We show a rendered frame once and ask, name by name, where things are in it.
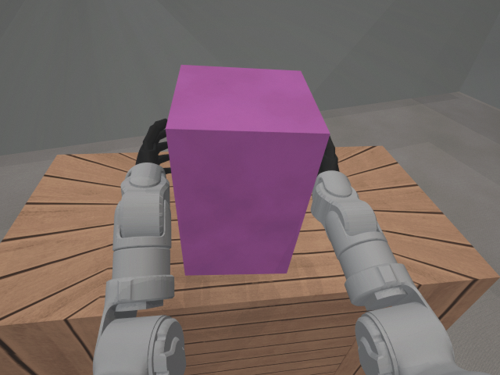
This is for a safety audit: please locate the right robot hand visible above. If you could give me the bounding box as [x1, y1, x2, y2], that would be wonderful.
[317, 136, 340, 176]

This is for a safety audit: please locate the carton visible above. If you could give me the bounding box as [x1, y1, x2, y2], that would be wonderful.
[166, 65, 330, 276]

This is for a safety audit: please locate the robot left forearm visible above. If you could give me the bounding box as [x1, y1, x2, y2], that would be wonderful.
[93, 162, 174, 375]

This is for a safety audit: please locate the pedestal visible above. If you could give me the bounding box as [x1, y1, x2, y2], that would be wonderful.
[0, 146, 500, 375]

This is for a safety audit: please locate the right robot upper arm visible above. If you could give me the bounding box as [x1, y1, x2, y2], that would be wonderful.
[355, 302, 490, 375]

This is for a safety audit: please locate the left robot upper arm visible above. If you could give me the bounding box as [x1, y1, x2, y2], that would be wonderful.
[94, 315, 186, 375]

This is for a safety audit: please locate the robot right forearm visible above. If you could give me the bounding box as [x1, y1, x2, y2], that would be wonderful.
[311, 170, 455, 360]

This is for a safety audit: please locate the left robot hand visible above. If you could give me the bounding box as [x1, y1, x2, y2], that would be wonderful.
[135, 119, 171, 174]

